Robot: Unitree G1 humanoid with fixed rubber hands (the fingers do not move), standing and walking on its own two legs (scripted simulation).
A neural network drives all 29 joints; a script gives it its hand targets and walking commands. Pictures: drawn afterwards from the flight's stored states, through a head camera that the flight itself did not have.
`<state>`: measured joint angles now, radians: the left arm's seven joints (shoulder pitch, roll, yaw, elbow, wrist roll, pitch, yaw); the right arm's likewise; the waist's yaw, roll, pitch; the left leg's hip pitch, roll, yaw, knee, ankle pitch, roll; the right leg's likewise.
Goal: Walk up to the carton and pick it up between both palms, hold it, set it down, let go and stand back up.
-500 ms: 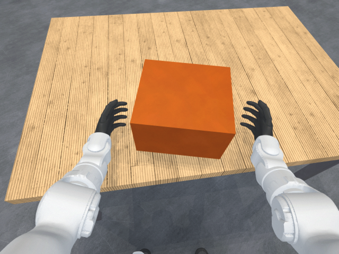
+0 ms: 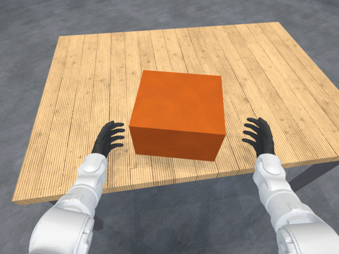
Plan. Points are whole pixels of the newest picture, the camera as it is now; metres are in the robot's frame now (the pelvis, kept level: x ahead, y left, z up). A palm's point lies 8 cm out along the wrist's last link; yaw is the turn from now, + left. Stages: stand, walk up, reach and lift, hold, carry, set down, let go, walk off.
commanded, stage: set down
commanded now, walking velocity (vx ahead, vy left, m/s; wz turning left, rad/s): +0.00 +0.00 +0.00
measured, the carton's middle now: (178, 115) +0.50 -0.02 -0.02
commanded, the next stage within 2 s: none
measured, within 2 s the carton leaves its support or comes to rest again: neither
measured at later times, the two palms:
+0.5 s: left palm (96, 171) +0.32 +0.19 -0.01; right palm (276, 170) +0.30 -0.23 +0.02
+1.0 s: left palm (85, 198) +0.26 +0.20 +0.00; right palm (290, 200) +0.23 -0.23 +0.03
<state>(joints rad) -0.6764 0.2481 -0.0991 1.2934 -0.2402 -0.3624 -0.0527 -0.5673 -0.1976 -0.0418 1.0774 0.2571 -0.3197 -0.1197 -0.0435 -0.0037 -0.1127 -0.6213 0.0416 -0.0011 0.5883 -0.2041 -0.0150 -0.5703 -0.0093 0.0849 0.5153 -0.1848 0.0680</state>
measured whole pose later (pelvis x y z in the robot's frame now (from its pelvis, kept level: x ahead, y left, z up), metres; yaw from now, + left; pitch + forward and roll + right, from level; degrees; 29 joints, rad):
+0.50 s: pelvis +0.01 -0.01 +0.01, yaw +0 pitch +3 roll +0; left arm -0.33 0.28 -0.06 0.91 -0.26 -0.23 -0.10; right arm -0.22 -0.15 -0.01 0.66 0.26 -0.24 -0.17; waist -0.04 -0.02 0.01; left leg -0.35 0.04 0.00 0.51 -0.20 -0.03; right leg -0.33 -0.01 0.08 0.49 -0.21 0.05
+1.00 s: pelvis +0.02 -0.02 +0.02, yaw +1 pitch -3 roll +0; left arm 0.06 0.30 -0.02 0.47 -0.26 -0.08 -0.11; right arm 0.18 -0.13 0.02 0.23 0.26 -0.11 -0.18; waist -0.04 -0.03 0.05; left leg -0.17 0.04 0.00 0.43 -0.20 -0.03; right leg -0.15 -0.01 0.08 0.43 -0.22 0.04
